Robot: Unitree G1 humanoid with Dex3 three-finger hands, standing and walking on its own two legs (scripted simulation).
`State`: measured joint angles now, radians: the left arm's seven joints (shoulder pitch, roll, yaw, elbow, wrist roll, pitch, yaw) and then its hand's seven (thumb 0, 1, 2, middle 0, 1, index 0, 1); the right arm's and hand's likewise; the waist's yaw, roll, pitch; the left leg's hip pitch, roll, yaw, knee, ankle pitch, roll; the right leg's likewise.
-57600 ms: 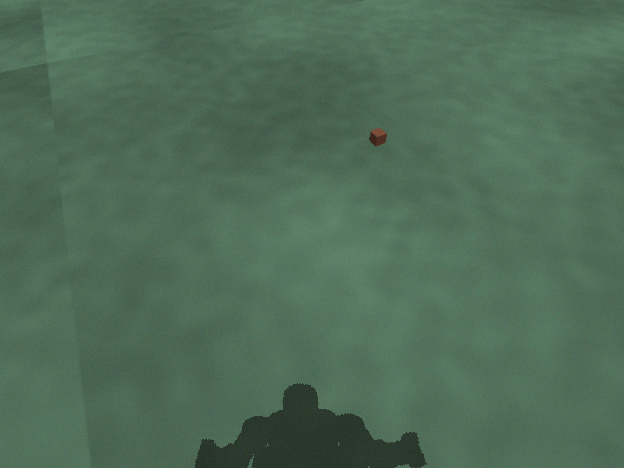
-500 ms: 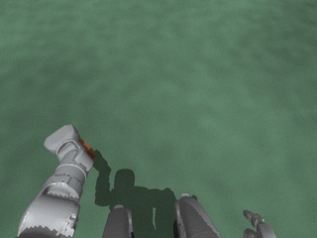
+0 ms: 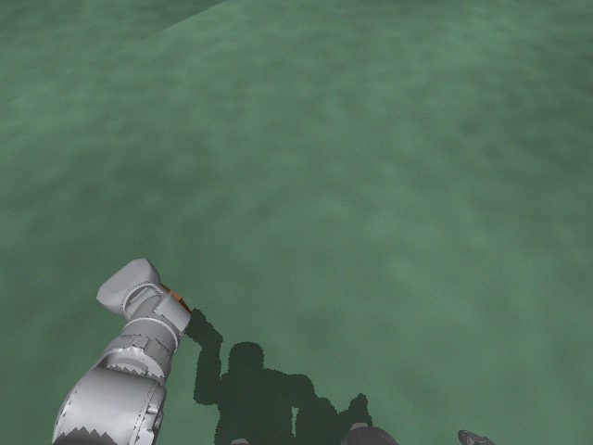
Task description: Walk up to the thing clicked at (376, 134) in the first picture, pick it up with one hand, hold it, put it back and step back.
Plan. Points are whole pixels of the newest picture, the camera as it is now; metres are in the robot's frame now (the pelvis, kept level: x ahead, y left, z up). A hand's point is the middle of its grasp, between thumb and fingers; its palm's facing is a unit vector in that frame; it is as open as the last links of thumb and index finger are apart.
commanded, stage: hold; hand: left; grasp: from above
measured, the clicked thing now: (160, 310) +0.36 +0.22 -0.11
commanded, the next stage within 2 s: crouch in 1.92 s
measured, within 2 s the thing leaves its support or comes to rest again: neither
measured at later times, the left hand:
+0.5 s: hand (144, 301) +0.34 +0.21 -0.03, palm faces -0.26 -0.38 -0.89, open 9.8 cm
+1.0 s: hand (140, 304) +0.32 +0.21 -0.01, palm faces -0.23 -0.39 -0.89, open 9.8 cm
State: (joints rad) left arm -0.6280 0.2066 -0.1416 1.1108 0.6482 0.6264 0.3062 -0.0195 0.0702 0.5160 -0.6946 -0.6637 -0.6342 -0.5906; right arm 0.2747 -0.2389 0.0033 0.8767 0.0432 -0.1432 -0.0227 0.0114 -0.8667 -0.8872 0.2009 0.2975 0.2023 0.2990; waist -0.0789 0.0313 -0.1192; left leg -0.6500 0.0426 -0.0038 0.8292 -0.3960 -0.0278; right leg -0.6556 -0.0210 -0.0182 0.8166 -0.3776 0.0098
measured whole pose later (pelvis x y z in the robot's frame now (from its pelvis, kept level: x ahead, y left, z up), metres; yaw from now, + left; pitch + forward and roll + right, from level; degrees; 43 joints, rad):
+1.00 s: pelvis +0.00 -0.01 +0.02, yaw +0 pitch +5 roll +1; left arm -0.62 0.14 -0.17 1.02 0.57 0.84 0.31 -0.01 0.06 0.56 -0.72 -0.59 -0.65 -0.54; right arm 0.20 -0.27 0.02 0.86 0.03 -0.15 0.08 0.01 -0.91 -0.90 0.20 0.30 0.20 0.30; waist -0.02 0.04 -0.08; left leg -0.39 0.04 0.01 0.61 -0.31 -0.03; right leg -0.42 -0.02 -0.01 0.64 -0.31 0.01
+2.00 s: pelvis +0.01 +0.00 +0.03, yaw +0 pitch +4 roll +0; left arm -0.56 0.15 -0.24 0.85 0.61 0.91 0.20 0.00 0.02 0.65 -0.69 -0.63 -0.62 -0.60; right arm 0.14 -0.25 0.04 0.83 0.05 -0.16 0.08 0.02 -0.91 -0.90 0.20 0.30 0.20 0.30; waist 0.02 0.04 -0.07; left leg -0.32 0.03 0.01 0.55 -0.30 -0.03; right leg -0.34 -0.03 -0.01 0.57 -0.29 0.01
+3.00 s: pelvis -0.08 +0.00 -0.24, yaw -3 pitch +37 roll -3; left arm -1.18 0.44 0.20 1.56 0.72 0.48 0.59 -0.03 0.08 0.40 -0.85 -0.42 -0.78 -0.37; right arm 0.15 -0.21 0.02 0.91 -0.11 -0.19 0.16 0.01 -0.91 -0.90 0.20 0.30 0.20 0.30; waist -0.27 0.06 -0.16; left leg -1.88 0.06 -0.07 1.87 -0.64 -0.03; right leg -1.87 0.01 -0.02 1.81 -0.58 0.02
